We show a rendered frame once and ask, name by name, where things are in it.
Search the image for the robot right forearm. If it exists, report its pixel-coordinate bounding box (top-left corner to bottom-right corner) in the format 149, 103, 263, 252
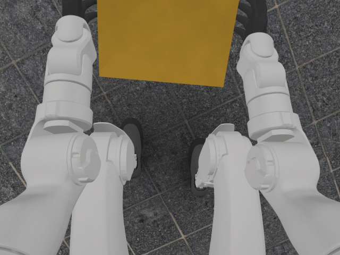
236, 32, 320, 175

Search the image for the right robot upper arm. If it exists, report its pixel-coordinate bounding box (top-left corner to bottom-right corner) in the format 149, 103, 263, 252
244, 141, 340, 255

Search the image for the right robot foot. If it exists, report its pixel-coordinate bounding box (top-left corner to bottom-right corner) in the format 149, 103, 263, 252
189, 138, 208, 197

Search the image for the right robot hand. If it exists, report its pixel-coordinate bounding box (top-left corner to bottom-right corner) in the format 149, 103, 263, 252
234, 0, 268, 42

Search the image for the right robot thigh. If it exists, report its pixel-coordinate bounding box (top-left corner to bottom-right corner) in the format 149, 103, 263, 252
202, 131, 266, 255

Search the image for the robot left forearm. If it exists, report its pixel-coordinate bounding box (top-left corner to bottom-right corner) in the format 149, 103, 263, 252
21, 15, 97, 175

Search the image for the left robot upper arm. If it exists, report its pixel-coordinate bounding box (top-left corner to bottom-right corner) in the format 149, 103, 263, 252
0, 132, 101, 255

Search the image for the left robot hand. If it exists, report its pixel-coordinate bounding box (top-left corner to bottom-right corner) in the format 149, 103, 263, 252
62, 0, 97, 24

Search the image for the carton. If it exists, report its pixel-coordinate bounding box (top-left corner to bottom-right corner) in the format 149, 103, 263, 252
97, 0, 239, 87

